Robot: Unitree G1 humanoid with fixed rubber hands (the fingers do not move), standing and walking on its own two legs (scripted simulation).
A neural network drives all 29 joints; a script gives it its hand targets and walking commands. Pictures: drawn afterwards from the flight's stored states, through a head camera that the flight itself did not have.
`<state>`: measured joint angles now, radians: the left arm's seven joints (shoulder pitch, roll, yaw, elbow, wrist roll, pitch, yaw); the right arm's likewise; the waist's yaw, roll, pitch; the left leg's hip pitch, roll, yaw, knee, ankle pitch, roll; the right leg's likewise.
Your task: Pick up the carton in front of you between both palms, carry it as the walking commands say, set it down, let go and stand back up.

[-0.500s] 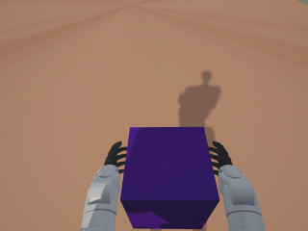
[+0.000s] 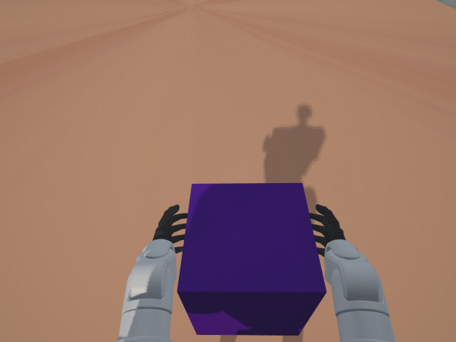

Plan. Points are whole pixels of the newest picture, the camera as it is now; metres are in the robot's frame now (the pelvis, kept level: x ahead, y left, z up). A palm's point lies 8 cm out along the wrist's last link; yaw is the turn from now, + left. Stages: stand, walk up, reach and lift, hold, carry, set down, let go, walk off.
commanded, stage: carry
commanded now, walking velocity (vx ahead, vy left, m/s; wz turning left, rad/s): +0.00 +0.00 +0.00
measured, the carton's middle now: (247, 262) +0.29 +0.00 -0.04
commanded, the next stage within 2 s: hold in 0.18 s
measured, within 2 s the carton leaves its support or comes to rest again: neither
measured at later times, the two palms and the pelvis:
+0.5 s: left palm (179, 253) +0.27 +0.12 +0.04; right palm (358, 274) +0.23 -0.18 +0.04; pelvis -0.02 +0.01 +0.01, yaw -6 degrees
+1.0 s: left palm (156, 250) +0.27 +0.16 +0.04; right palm (333, 272) +0.23 -0.13 +0.05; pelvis -0.03 +0.06 +0.01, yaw -8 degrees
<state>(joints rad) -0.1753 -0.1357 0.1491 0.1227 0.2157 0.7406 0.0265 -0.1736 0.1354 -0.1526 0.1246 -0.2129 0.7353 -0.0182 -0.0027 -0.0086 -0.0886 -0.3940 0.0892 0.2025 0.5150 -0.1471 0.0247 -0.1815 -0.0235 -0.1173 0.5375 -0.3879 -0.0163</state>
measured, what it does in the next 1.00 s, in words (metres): shifts its weight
